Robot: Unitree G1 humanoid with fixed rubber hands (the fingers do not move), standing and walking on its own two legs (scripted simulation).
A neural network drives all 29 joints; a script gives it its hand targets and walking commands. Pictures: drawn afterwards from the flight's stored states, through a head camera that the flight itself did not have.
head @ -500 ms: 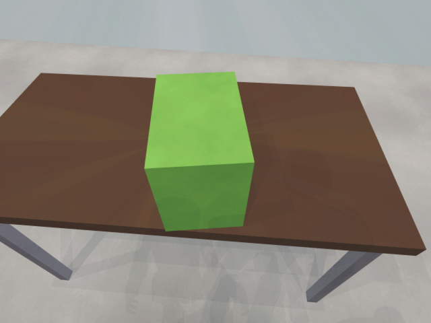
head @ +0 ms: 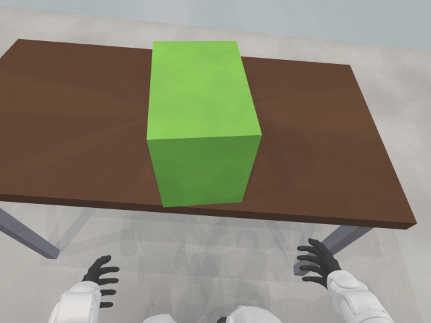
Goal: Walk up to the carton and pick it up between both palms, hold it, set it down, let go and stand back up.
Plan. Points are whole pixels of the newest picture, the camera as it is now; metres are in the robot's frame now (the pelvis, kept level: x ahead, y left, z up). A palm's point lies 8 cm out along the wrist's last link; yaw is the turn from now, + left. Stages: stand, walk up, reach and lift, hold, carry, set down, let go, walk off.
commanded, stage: reach and lift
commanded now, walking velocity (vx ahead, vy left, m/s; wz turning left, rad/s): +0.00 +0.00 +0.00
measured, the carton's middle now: (199, 125) +0.49 +0.03 +0.04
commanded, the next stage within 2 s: none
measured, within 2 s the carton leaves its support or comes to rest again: neither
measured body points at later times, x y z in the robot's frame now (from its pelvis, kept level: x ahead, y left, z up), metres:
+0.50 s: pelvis +0.01 +0.01 +0.02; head +0.03 +0.02 +0.47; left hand +0.18 +0.23 -0.07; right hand +0.15 -0.22 -0.07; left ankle +0.02 +0.12 -0.72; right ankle +0.05 -0.06 -0.72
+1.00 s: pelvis +0.03 +0.01 +0.02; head +0.02 +0.02 +0.47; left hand +0.19 +0.23 -0.04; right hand +0.19 -0.21 -0.04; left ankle +0.02 +0.12 -0.72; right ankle +0.05 -0.06 -0.72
